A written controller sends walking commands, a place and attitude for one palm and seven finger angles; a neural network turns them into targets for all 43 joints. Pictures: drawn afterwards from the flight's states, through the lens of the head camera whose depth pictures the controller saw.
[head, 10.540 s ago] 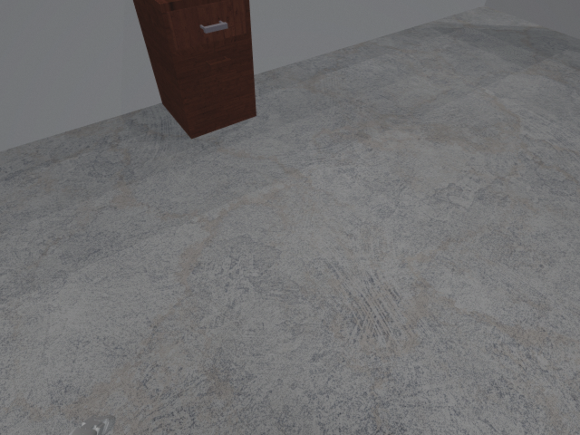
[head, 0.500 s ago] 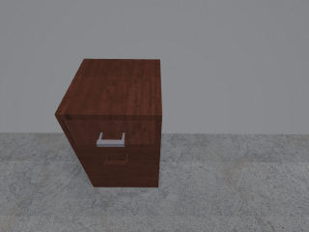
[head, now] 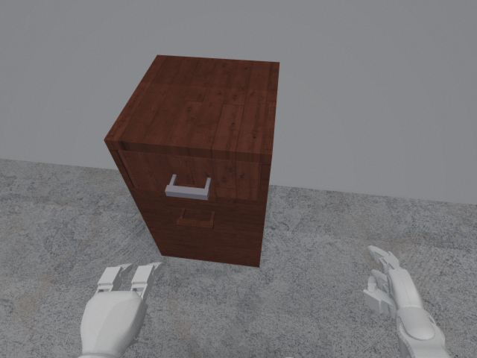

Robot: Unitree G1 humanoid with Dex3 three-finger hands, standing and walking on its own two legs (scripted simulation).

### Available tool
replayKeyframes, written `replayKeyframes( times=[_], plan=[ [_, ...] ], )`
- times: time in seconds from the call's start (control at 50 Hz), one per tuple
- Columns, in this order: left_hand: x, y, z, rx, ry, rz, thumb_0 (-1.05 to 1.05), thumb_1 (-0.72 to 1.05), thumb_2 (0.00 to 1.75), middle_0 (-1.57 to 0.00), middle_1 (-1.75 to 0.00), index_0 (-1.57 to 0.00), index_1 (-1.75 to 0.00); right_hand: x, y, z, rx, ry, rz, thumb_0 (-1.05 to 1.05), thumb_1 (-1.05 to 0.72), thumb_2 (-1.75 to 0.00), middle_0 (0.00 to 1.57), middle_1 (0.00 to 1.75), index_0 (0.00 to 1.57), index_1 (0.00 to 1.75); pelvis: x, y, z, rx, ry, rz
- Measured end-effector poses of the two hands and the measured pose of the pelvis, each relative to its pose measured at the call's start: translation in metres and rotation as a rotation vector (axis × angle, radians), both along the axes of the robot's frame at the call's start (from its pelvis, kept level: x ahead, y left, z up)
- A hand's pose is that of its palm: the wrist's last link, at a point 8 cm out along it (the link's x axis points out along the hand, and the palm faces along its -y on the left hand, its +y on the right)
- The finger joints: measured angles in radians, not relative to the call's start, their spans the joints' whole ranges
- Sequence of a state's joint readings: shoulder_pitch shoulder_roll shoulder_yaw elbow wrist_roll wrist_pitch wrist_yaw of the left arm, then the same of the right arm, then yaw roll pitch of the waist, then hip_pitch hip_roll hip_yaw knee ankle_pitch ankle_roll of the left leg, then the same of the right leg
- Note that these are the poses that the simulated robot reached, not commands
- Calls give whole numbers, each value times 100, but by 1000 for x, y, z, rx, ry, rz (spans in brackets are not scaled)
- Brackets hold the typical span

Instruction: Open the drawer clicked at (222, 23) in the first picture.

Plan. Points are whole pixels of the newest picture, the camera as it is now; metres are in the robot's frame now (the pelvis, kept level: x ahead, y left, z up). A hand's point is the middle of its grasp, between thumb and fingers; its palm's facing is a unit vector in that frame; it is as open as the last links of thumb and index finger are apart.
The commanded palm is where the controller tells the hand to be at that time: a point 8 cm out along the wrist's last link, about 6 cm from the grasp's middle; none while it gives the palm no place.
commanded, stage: raise the hand with hooked fingers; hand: left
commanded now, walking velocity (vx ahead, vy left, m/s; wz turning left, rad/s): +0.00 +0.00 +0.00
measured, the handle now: (189, 186) +0.54 +0.23 -0.16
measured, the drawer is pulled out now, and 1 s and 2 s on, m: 0.00 0.00 0.00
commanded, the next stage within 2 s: move the hooked fingers above the handle in 1.40 s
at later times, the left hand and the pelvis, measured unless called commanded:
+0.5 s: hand (117, 244) +0.26 +0.25 +0.03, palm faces +0.01 -0.07 -1.00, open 12.0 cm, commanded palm +0.25 +0.25 +0.09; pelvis +0.04 +0.02 +0.01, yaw +1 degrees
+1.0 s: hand (110, 192) +0.32 +0.27 +0.10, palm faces +0.02 -0.05 -1.00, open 13.8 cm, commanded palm +0.30 +0.27 +0.16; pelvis +0.03 +0.01 +0.03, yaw +3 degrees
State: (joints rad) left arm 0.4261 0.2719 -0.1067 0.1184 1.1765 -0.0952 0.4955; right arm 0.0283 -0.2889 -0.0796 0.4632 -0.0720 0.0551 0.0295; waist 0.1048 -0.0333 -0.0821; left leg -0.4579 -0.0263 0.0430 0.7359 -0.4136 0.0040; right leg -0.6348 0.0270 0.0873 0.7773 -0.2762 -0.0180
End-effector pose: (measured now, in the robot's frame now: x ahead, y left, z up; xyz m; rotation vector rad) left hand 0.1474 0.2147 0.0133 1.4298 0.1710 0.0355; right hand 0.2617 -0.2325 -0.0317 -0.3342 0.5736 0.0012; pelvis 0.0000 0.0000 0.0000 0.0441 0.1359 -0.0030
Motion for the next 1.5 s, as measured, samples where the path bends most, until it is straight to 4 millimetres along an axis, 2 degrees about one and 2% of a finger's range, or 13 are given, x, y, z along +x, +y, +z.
replayKeyframes(
  times=[0.06, 0.12, 0.2, 0.26, 0.34, 0.44, 0.6, 0.68, 0.8, 0.92, 1.1, 1.32, 1.5],
  plan=[
    [5, 15, 4, 50, -43, 20, 0, 43, 70, -25, -60, -25, -59, 17, 24, -7, 19, 2, 65, 1, -91, -90, 20, 30, 20, 30, 5, -2, -6, -10, 15, 23],
    [23, 28, 19, 81, -101, 45, 0, 36, 67, -26, -64, -26, -64, 22, 47, -18, 70, 17, 101, 1, -91, -90, 20, 30, 20, 30, 9, -1, -10, -23, 11, 41],
    [54, 35, 40, 76, -125, 70, 0, 27, 63, -26, -70, -27, -70, 9, 69, -34, 148, 80, 104, 1, -90, -90, 20, 30, 20, 30, 17, 2, -6, -32, -4, 45],
    [71, 32, 50, 50, -95, 53, 0, 20, 60, -27, -75, -27, -74, -10, 74, -43, 181, 149, 79, 1, -90, -90, 20, 30, 20, 30, 24, 6, 1, -31, -9, 35],
    [82, 28, 56, 37, -50, -8, 0, 11, 56, -27, -81, -27, -80, -37, 63, -55, 170, 243, 30, 1, -90, -90, 21, 30, 21, 30, 32, 9, 7, -31, -10, 22],
    [89, 32, 65, 54, -60, -53, 0, 0, 51, -28, -88, -28, -88, -59, 36, -63, 112, 327, -44, 1, -90, -90, 21, 30, 20, 30, 38, 14, 11, -36, -6, 20],
    [112, 47, 86, 71, -129, -15, 0, -19, 43, -29, -100, -29, -100, -58, 7, -57, 57, 324, -119, 2, -90, -90, 20, 30, 20, 30, 41, 19, 14, -38, -17, 28],
    [124, 45, 97, 65, -129, -23, 0, -28, 39, -30, -106, -30, -106, -45, 10, -47, 67, 275, -119, 2, -91, -90, 20, 30, 20, 30, 41, 19, 18, -38, -35, 29],
    [136, 42, 115, 75, -128, -51, 0, -40, 34, -31, -114, -31, -114, -25, 27, -33, 109, 214, -80, 1, -91, -90, 20, 30, 20, 30, 40, 17, 23, -38, -64, 31],
    [145, 49, 132, 87, -123, -42, 0, -46, 31, -31, -118, -31, -118, -18, 44, -28, 141, 203, -38, 1, -90, -90, 20, 30, 20, 30, 37, 15, 27, -39, -81, 42],
    [159, 55, 145, 83, -88, -69, 0, -49, 30, -31, -120, -31, -120, -33, 44, -32, 138, 251, -44, 1, -90, -90, 20, 30, 20, 30, 33, 15, 31, -40, -86, 48],
    [153, 51, 133, 67, -86, -130, 0, -49, 30, -32, -120, -32, -120, -62, 23, -41, 92, 327, -109, 1, -90, -90, 20, 30, 20, 30, 31, 19, 31, -40, -71, 40],
    [157, 58, 138, 79, -111, -78, 0, -49, 30, -31, -120, -32, -120, -62, 24, -43, 110, 324, -121, 1, -90, -90, 20, 30, 20, 30, 32, 20, 31, -39, -68, 40]
  ],
)
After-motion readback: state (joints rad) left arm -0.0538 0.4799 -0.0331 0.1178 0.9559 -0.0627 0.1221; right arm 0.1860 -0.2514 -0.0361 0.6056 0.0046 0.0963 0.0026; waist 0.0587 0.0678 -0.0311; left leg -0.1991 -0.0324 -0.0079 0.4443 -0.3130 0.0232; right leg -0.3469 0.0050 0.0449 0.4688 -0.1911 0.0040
